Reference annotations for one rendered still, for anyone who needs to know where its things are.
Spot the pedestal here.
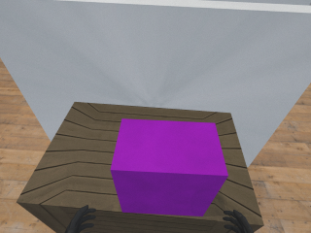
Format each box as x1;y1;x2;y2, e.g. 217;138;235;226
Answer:
17;102;264;233

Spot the carton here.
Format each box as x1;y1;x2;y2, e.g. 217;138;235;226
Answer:
110;118;228;216

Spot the left robot hand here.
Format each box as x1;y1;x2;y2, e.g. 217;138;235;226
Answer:
64;205;96;233

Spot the right robot hand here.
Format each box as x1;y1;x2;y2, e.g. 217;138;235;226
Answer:
223;210;254;233

